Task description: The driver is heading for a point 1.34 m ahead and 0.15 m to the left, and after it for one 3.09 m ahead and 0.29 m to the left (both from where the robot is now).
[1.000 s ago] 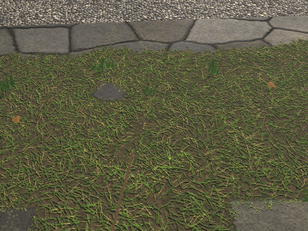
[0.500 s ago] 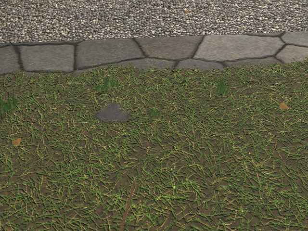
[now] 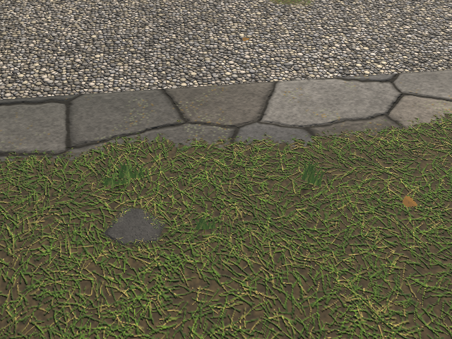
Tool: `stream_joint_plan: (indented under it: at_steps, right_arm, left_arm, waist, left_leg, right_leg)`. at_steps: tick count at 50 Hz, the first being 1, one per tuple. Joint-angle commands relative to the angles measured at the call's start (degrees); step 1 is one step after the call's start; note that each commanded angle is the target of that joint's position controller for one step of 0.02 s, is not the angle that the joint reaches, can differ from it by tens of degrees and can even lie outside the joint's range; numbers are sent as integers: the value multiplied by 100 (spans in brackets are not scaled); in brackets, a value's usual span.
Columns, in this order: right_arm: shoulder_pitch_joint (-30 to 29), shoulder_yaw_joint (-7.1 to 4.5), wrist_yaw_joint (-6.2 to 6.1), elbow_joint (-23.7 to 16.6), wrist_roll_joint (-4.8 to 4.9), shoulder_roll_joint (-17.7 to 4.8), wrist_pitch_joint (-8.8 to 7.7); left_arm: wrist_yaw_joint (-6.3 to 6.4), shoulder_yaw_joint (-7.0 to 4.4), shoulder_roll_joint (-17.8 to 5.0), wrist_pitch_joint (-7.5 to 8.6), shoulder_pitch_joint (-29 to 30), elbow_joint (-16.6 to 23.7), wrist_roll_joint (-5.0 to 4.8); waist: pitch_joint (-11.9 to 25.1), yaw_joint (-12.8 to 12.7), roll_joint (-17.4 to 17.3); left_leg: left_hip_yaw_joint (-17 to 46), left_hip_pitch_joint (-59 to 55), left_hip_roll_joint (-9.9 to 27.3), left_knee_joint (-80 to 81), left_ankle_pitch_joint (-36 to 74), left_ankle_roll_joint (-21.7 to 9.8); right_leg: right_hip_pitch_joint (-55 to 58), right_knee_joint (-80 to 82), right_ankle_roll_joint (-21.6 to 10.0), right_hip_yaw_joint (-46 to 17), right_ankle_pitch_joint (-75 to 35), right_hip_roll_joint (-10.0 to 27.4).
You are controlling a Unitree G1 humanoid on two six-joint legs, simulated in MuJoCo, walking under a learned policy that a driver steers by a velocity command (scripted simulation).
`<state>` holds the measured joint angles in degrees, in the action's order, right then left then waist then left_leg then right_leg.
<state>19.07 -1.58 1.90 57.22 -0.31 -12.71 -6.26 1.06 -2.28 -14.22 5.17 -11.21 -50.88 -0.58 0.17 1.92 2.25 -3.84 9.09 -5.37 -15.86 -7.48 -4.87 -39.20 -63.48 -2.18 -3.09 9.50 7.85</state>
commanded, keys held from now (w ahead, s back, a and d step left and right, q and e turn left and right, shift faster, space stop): w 1.00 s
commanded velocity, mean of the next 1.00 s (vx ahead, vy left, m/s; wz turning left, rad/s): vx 0.50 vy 0.00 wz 0.00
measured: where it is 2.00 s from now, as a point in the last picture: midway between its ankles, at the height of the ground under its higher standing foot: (230, 195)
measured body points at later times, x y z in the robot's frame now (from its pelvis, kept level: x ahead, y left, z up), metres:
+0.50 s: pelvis +0.28 -0.08 +0.00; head +0.30 -0.10 +0.45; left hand +0.33 +0.18 -0.13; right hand +0.37 -0.35 -0.13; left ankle +0.28 +0.08 -0.66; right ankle +0.30 -0.16 -0.74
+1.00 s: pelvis +0.55 -0.01 -0.01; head +0.58 +0.00 +0.44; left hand +0.59 +0.26 -0.15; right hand +0.66 -0.27 -0.13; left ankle +0.61 +0.07 -0.75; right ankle +0.47 -0.16 -0.65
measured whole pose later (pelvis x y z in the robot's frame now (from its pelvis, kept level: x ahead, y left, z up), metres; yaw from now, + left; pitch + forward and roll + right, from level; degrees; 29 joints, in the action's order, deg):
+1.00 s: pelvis +0.55 -0.01 -0.01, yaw +1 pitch +1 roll +0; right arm 10.1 -3.1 2.0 51.9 0.0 -13.9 -5.6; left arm 0.2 -3.0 -14.8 5.6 -16.9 -55.1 -1.4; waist -1.5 0.1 1.7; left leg -3.7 19.5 -1.8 -26.3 -8.5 -3.8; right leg -25.0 -67.7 -2.8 -1.6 19.9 3.4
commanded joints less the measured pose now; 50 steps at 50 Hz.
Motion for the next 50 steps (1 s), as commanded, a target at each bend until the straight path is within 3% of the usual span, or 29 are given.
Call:
stream_joint_plan:
  at_steps: [1,5,10,12,13,14,15,16,17,18,19,20,22,23,25,28,32,37,40,41,42,43,44,45,46,47,48,50]
  right_arm:
    - [-193,-129,-121,-324,20,-793,-80]
    - [257,-152,-192,-222,106,-933,-12]
    - [628,-192,-213,-43,146,-981,117]
    - [541,-229,-225,-46,152,-1062,176]
    - [403,-234,-226,-80,144,-1096,204]
    - [323,-189,-221,-119,103,-979,233]
    - [289,-78,-219,-290,6,-755,219]
    - [987,150,-150,-326,36,43,72]
    - [781,27,-131,-240,177,-541,-78]
    - [200,-82,-117,-432,296,-947,-161]
    - [-135,-92,-152,-514,272,-947,-169]
    - [-310,-124,-185,-542,176,-876,-132]
    - [-155,-146,-193,-510,118,-660,21]
    - [-3,-131,-200,-491,125,-500,88]
    - [-274,-149,-218,-597,101,-519,159]
    - [-951,-165,-215,-814,55,-493,171]
    - [-1743,-132,-156,-1019,89,-394,123]
    - [-2454,-106,-20,-1296,152,-426,63]
    - [-2300,-156,61,-1334,156,-575,2]
    - [-1947,-222,57,-1250,149,-700,-12]
    - [-1171,-345,32,-1006,138,-890,-13]
    - [-69,-490,-16,-703,108,-1234,-8]
    - [744,-635,-52,-548,0,-1810,33]
    - [763,-513,-36,-531,49,-1484,48]
    - [289,-407,-34,-588,100,-1152,31]
    - [-253,-338,-37,-728,102,-939,31]
    - [-662,-278,-10,-782,55,-750,21]
    - [-887,-217,30,-745,-22,-543,-18]
  left_arm:
    - [17,-74,-255,6,-96,250,55]
    - [-64,-34,-165,61,793,482,-7]
    - [-247,-11,-246,125,1426,771,-70]
    - [-297,-57,-382,175,1211,780,-70]
    - [-298,-129,-515,195,806,689,-63]
    - [-271,-277,-771,206,-110,402,-58]
    - [-220,-424,-1266,207,-1305,154,3]
    - [-247,-534,-1750,163,-1791,-7,49]
    - [-253,-371,-1126,171,-1732,25,33]
    - [-236,-273,-848,182,-1162,143,18]
    - [-238,-208,-690,172,-632,267,30]
    - [-267,-157,-526,167,-330,307,52]
    - [-326,-87,-286,191,-307,213,105]
    - [-316,-118,-416,198,-382,137,90]
    - [-266,-173,-600,212,-531,38,84]
    - [-167,-185,-654,150,-788,-82,64]
    - [-100,-190,-732,108,-1108,-226,16]
    - [-63,-226,-774,7,-1489,-487,-32]
    - [-29,-280,-880,-67,-1361,-515,-49]
    - [-25,-295,-934,-91,-1235,-489,-45]
    - [-26,-272,-881,-125,-1117,-460,-28]
    - [-27,-197,-725,-131,-1068,-361,30]
    - [-91,-11,-111,-30,-1709,-294,55]
    - [-125,12,-118,129,-1701,-375,-9]
    - [-149,-136,-658,222,-1184,-227,-170]
    - [-126,-152,-748,249,-750,-90,-206]
    - [-77,-183,-708,219,-525,-55,-126]
    - [-28,-215,-477,46,-751,-113,-49]
  waist:
    - [-327,-229,-392]
    - [-360,97,-444]
    - [-524,256,-524]
    - [-401,64,-626]
    - [-172,-201,-680]
    - [370,-620,-599]
    - [1298,-1037,-58]
    - [2027,-726,1574]
    - [2048,-856,1123]
    - [1201,-758,774]
    - [818,-574,253]
    - [470,-418,11]
    - [265,-172,134]
    - [273,-58,214]
    - [58,-58,84]
    - [-143,-199,26]
    - [-309,-439,93]
    - [-569,-612,136]
    - [-418,-400,234]
    - [-186,-184,319]
    - [258,216,290]
    - [994,633,51]
    - [1903,516,-1253]
    - [2321,501,-1657]
    - [1472,439,-1303]
    - [870,269,-899]
    - [440,78,-524]
    - [220,-260,-730]
  left_leg:
    - [1170,495,1618,1085,481,-962]
    - [919,17,1551,1018,489,-741]
    - [1028,-911,1921,566,458,-663]
    - [1078,-1108,2026,213,950,-565]
    - [970,-1080,1933,-259,1827,-473]
    - [708,-865,1604,-1321,2652,-330]
    - [357,246,1228,-3156,1763,-100]
    - [248,2674,160,-5201,-1589,287]
    - [1100,3366,354,-6039,-2366,189]
    - [1055,3716,672,-6161,-1904,71]
    - [890,3478,985,-5936,-1359,70]
    - [825,3247,1155,-5554,-1029,104]
    - [809,2665,1324,-5124,-698,114]
    - [747,2628,1314,-4985,-624,165]
    - [732,2901,1371,-4594,-306,270]
    - [686,3326,1374,-3619,469,375]
    - [481,3073,1171,-2345,1329,369]
    - [454,3201,1052,-1621,1051,231]
    - [339,2675,897,-1376,459,27]
    - [183,2057,716,-1327,324,-62]
    - [9,1001,505,-1242,349,-194]
    - [469,-700,911,-1432,493,-457]
    - [2986,-3091,2426,-1179,-282,-1346]
    - [4650,-3346,2840,-221,-779,-1550]
    - [3938,-2653,2642,-126,-1015,-1220]
    - [3105,-1719,2447,-7,-722,-1009]
    - [2503,-820,2204,212,-308,-890]
    - [1835,89,1855,575,68,-765]
  right_leg:
    - [-136,901,125,-19,-948,185]
    - [105,2407,173,222,-1611,-98]
    - [74,3207,31,238,-1000,-250]
    - [529,3429,-131,320,-546,-376]
    - [1167,3550,-240,471,-421,-550]
    - [2353,3618,-406,580,-437,-718]
    - [4179,3504,-816,-473,-560,221]
    - [6232,4132,-1744,-3180,378,1493]
    - [6209,4605,-1682,-3858,814,1501]
    - [5469,4639,-1376,-2949,451,1315]
    - [4644,4757,-1225,-2189,-179,1092]
    - [3947,4958,-1144,-1681,-629,855]
    - [3291,5235,-999,-1033,-1281,514]
    - [3207,5355,-1093,-902,-1328,514]
    - [3085,5548,-1173,-702,-1520,531]
    - [3247,5669,-1091,-431,-1528,460]
    - [3355,5757,-913,-89,-1264,304]
    - [4160,5486,-868,-107,-1212,619]
    - [4467,5030,-739,-106,-1989,761]
    - [4442,4633,-671,-31,-2885,699]
    - [4252,3750,-547,173,-3684,447]
    - [3341,2330,-353,398,-3179,130]
    - [924,-65,89,634,-743,-790]
    - [50,-1085,63,-231,2268,-1106]
    - [-483,-1498,-67,-403,2046,-728]
    - [-472,-1314,-140,-199,1490,-391]
    - [-205,-930,-132,-90,1022,-157]
    - [498,-413,-118,-123,577,86]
